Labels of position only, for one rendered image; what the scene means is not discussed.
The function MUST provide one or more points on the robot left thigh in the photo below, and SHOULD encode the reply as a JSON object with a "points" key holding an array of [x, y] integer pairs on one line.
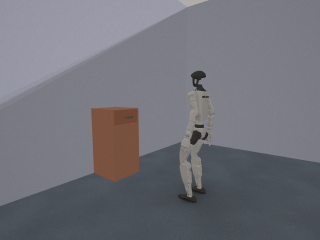
{"points": [[183, 156]]}

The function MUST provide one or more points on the cabinet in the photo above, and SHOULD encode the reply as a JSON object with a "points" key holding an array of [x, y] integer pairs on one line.
{"points": [[115, 148]]}

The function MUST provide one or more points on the robot right forearm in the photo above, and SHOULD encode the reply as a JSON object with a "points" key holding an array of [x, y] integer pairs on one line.
{"points": [[210, 122]]}

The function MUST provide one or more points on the left robot hand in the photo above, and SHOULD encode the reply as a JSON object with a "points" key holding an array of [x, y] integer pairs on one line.
{"points": [[186, 143]]}

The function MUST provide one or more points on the right robot upper arm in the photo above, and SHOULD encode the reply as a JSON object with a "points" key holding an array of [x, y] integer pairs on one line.
{"points": [[211, 109]]}

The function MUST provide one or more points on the left robot foot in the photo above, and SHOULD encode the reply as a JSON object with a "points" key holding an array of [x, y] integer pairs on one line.
{"points": [[191, 199]]}

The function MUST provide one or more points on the left robot upper arm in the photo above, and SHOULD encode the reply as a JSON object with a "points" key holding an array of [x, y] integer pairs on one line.
{"points": [[192, 96]]}

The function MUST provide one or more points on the right robot hand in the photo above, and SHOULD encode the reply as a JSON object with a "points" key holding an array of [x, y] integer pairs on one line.
{"points": [[210, 135]]}

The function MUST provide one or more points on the drawer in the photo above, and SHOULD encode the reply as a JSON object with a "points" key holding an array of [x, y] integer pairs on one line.
{"points": [[120, 114]]}

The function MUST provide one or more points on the robot left forearm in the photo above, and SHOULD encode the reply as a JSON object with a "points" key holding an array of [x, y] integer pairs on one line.
{"points": [[191, 124]]}

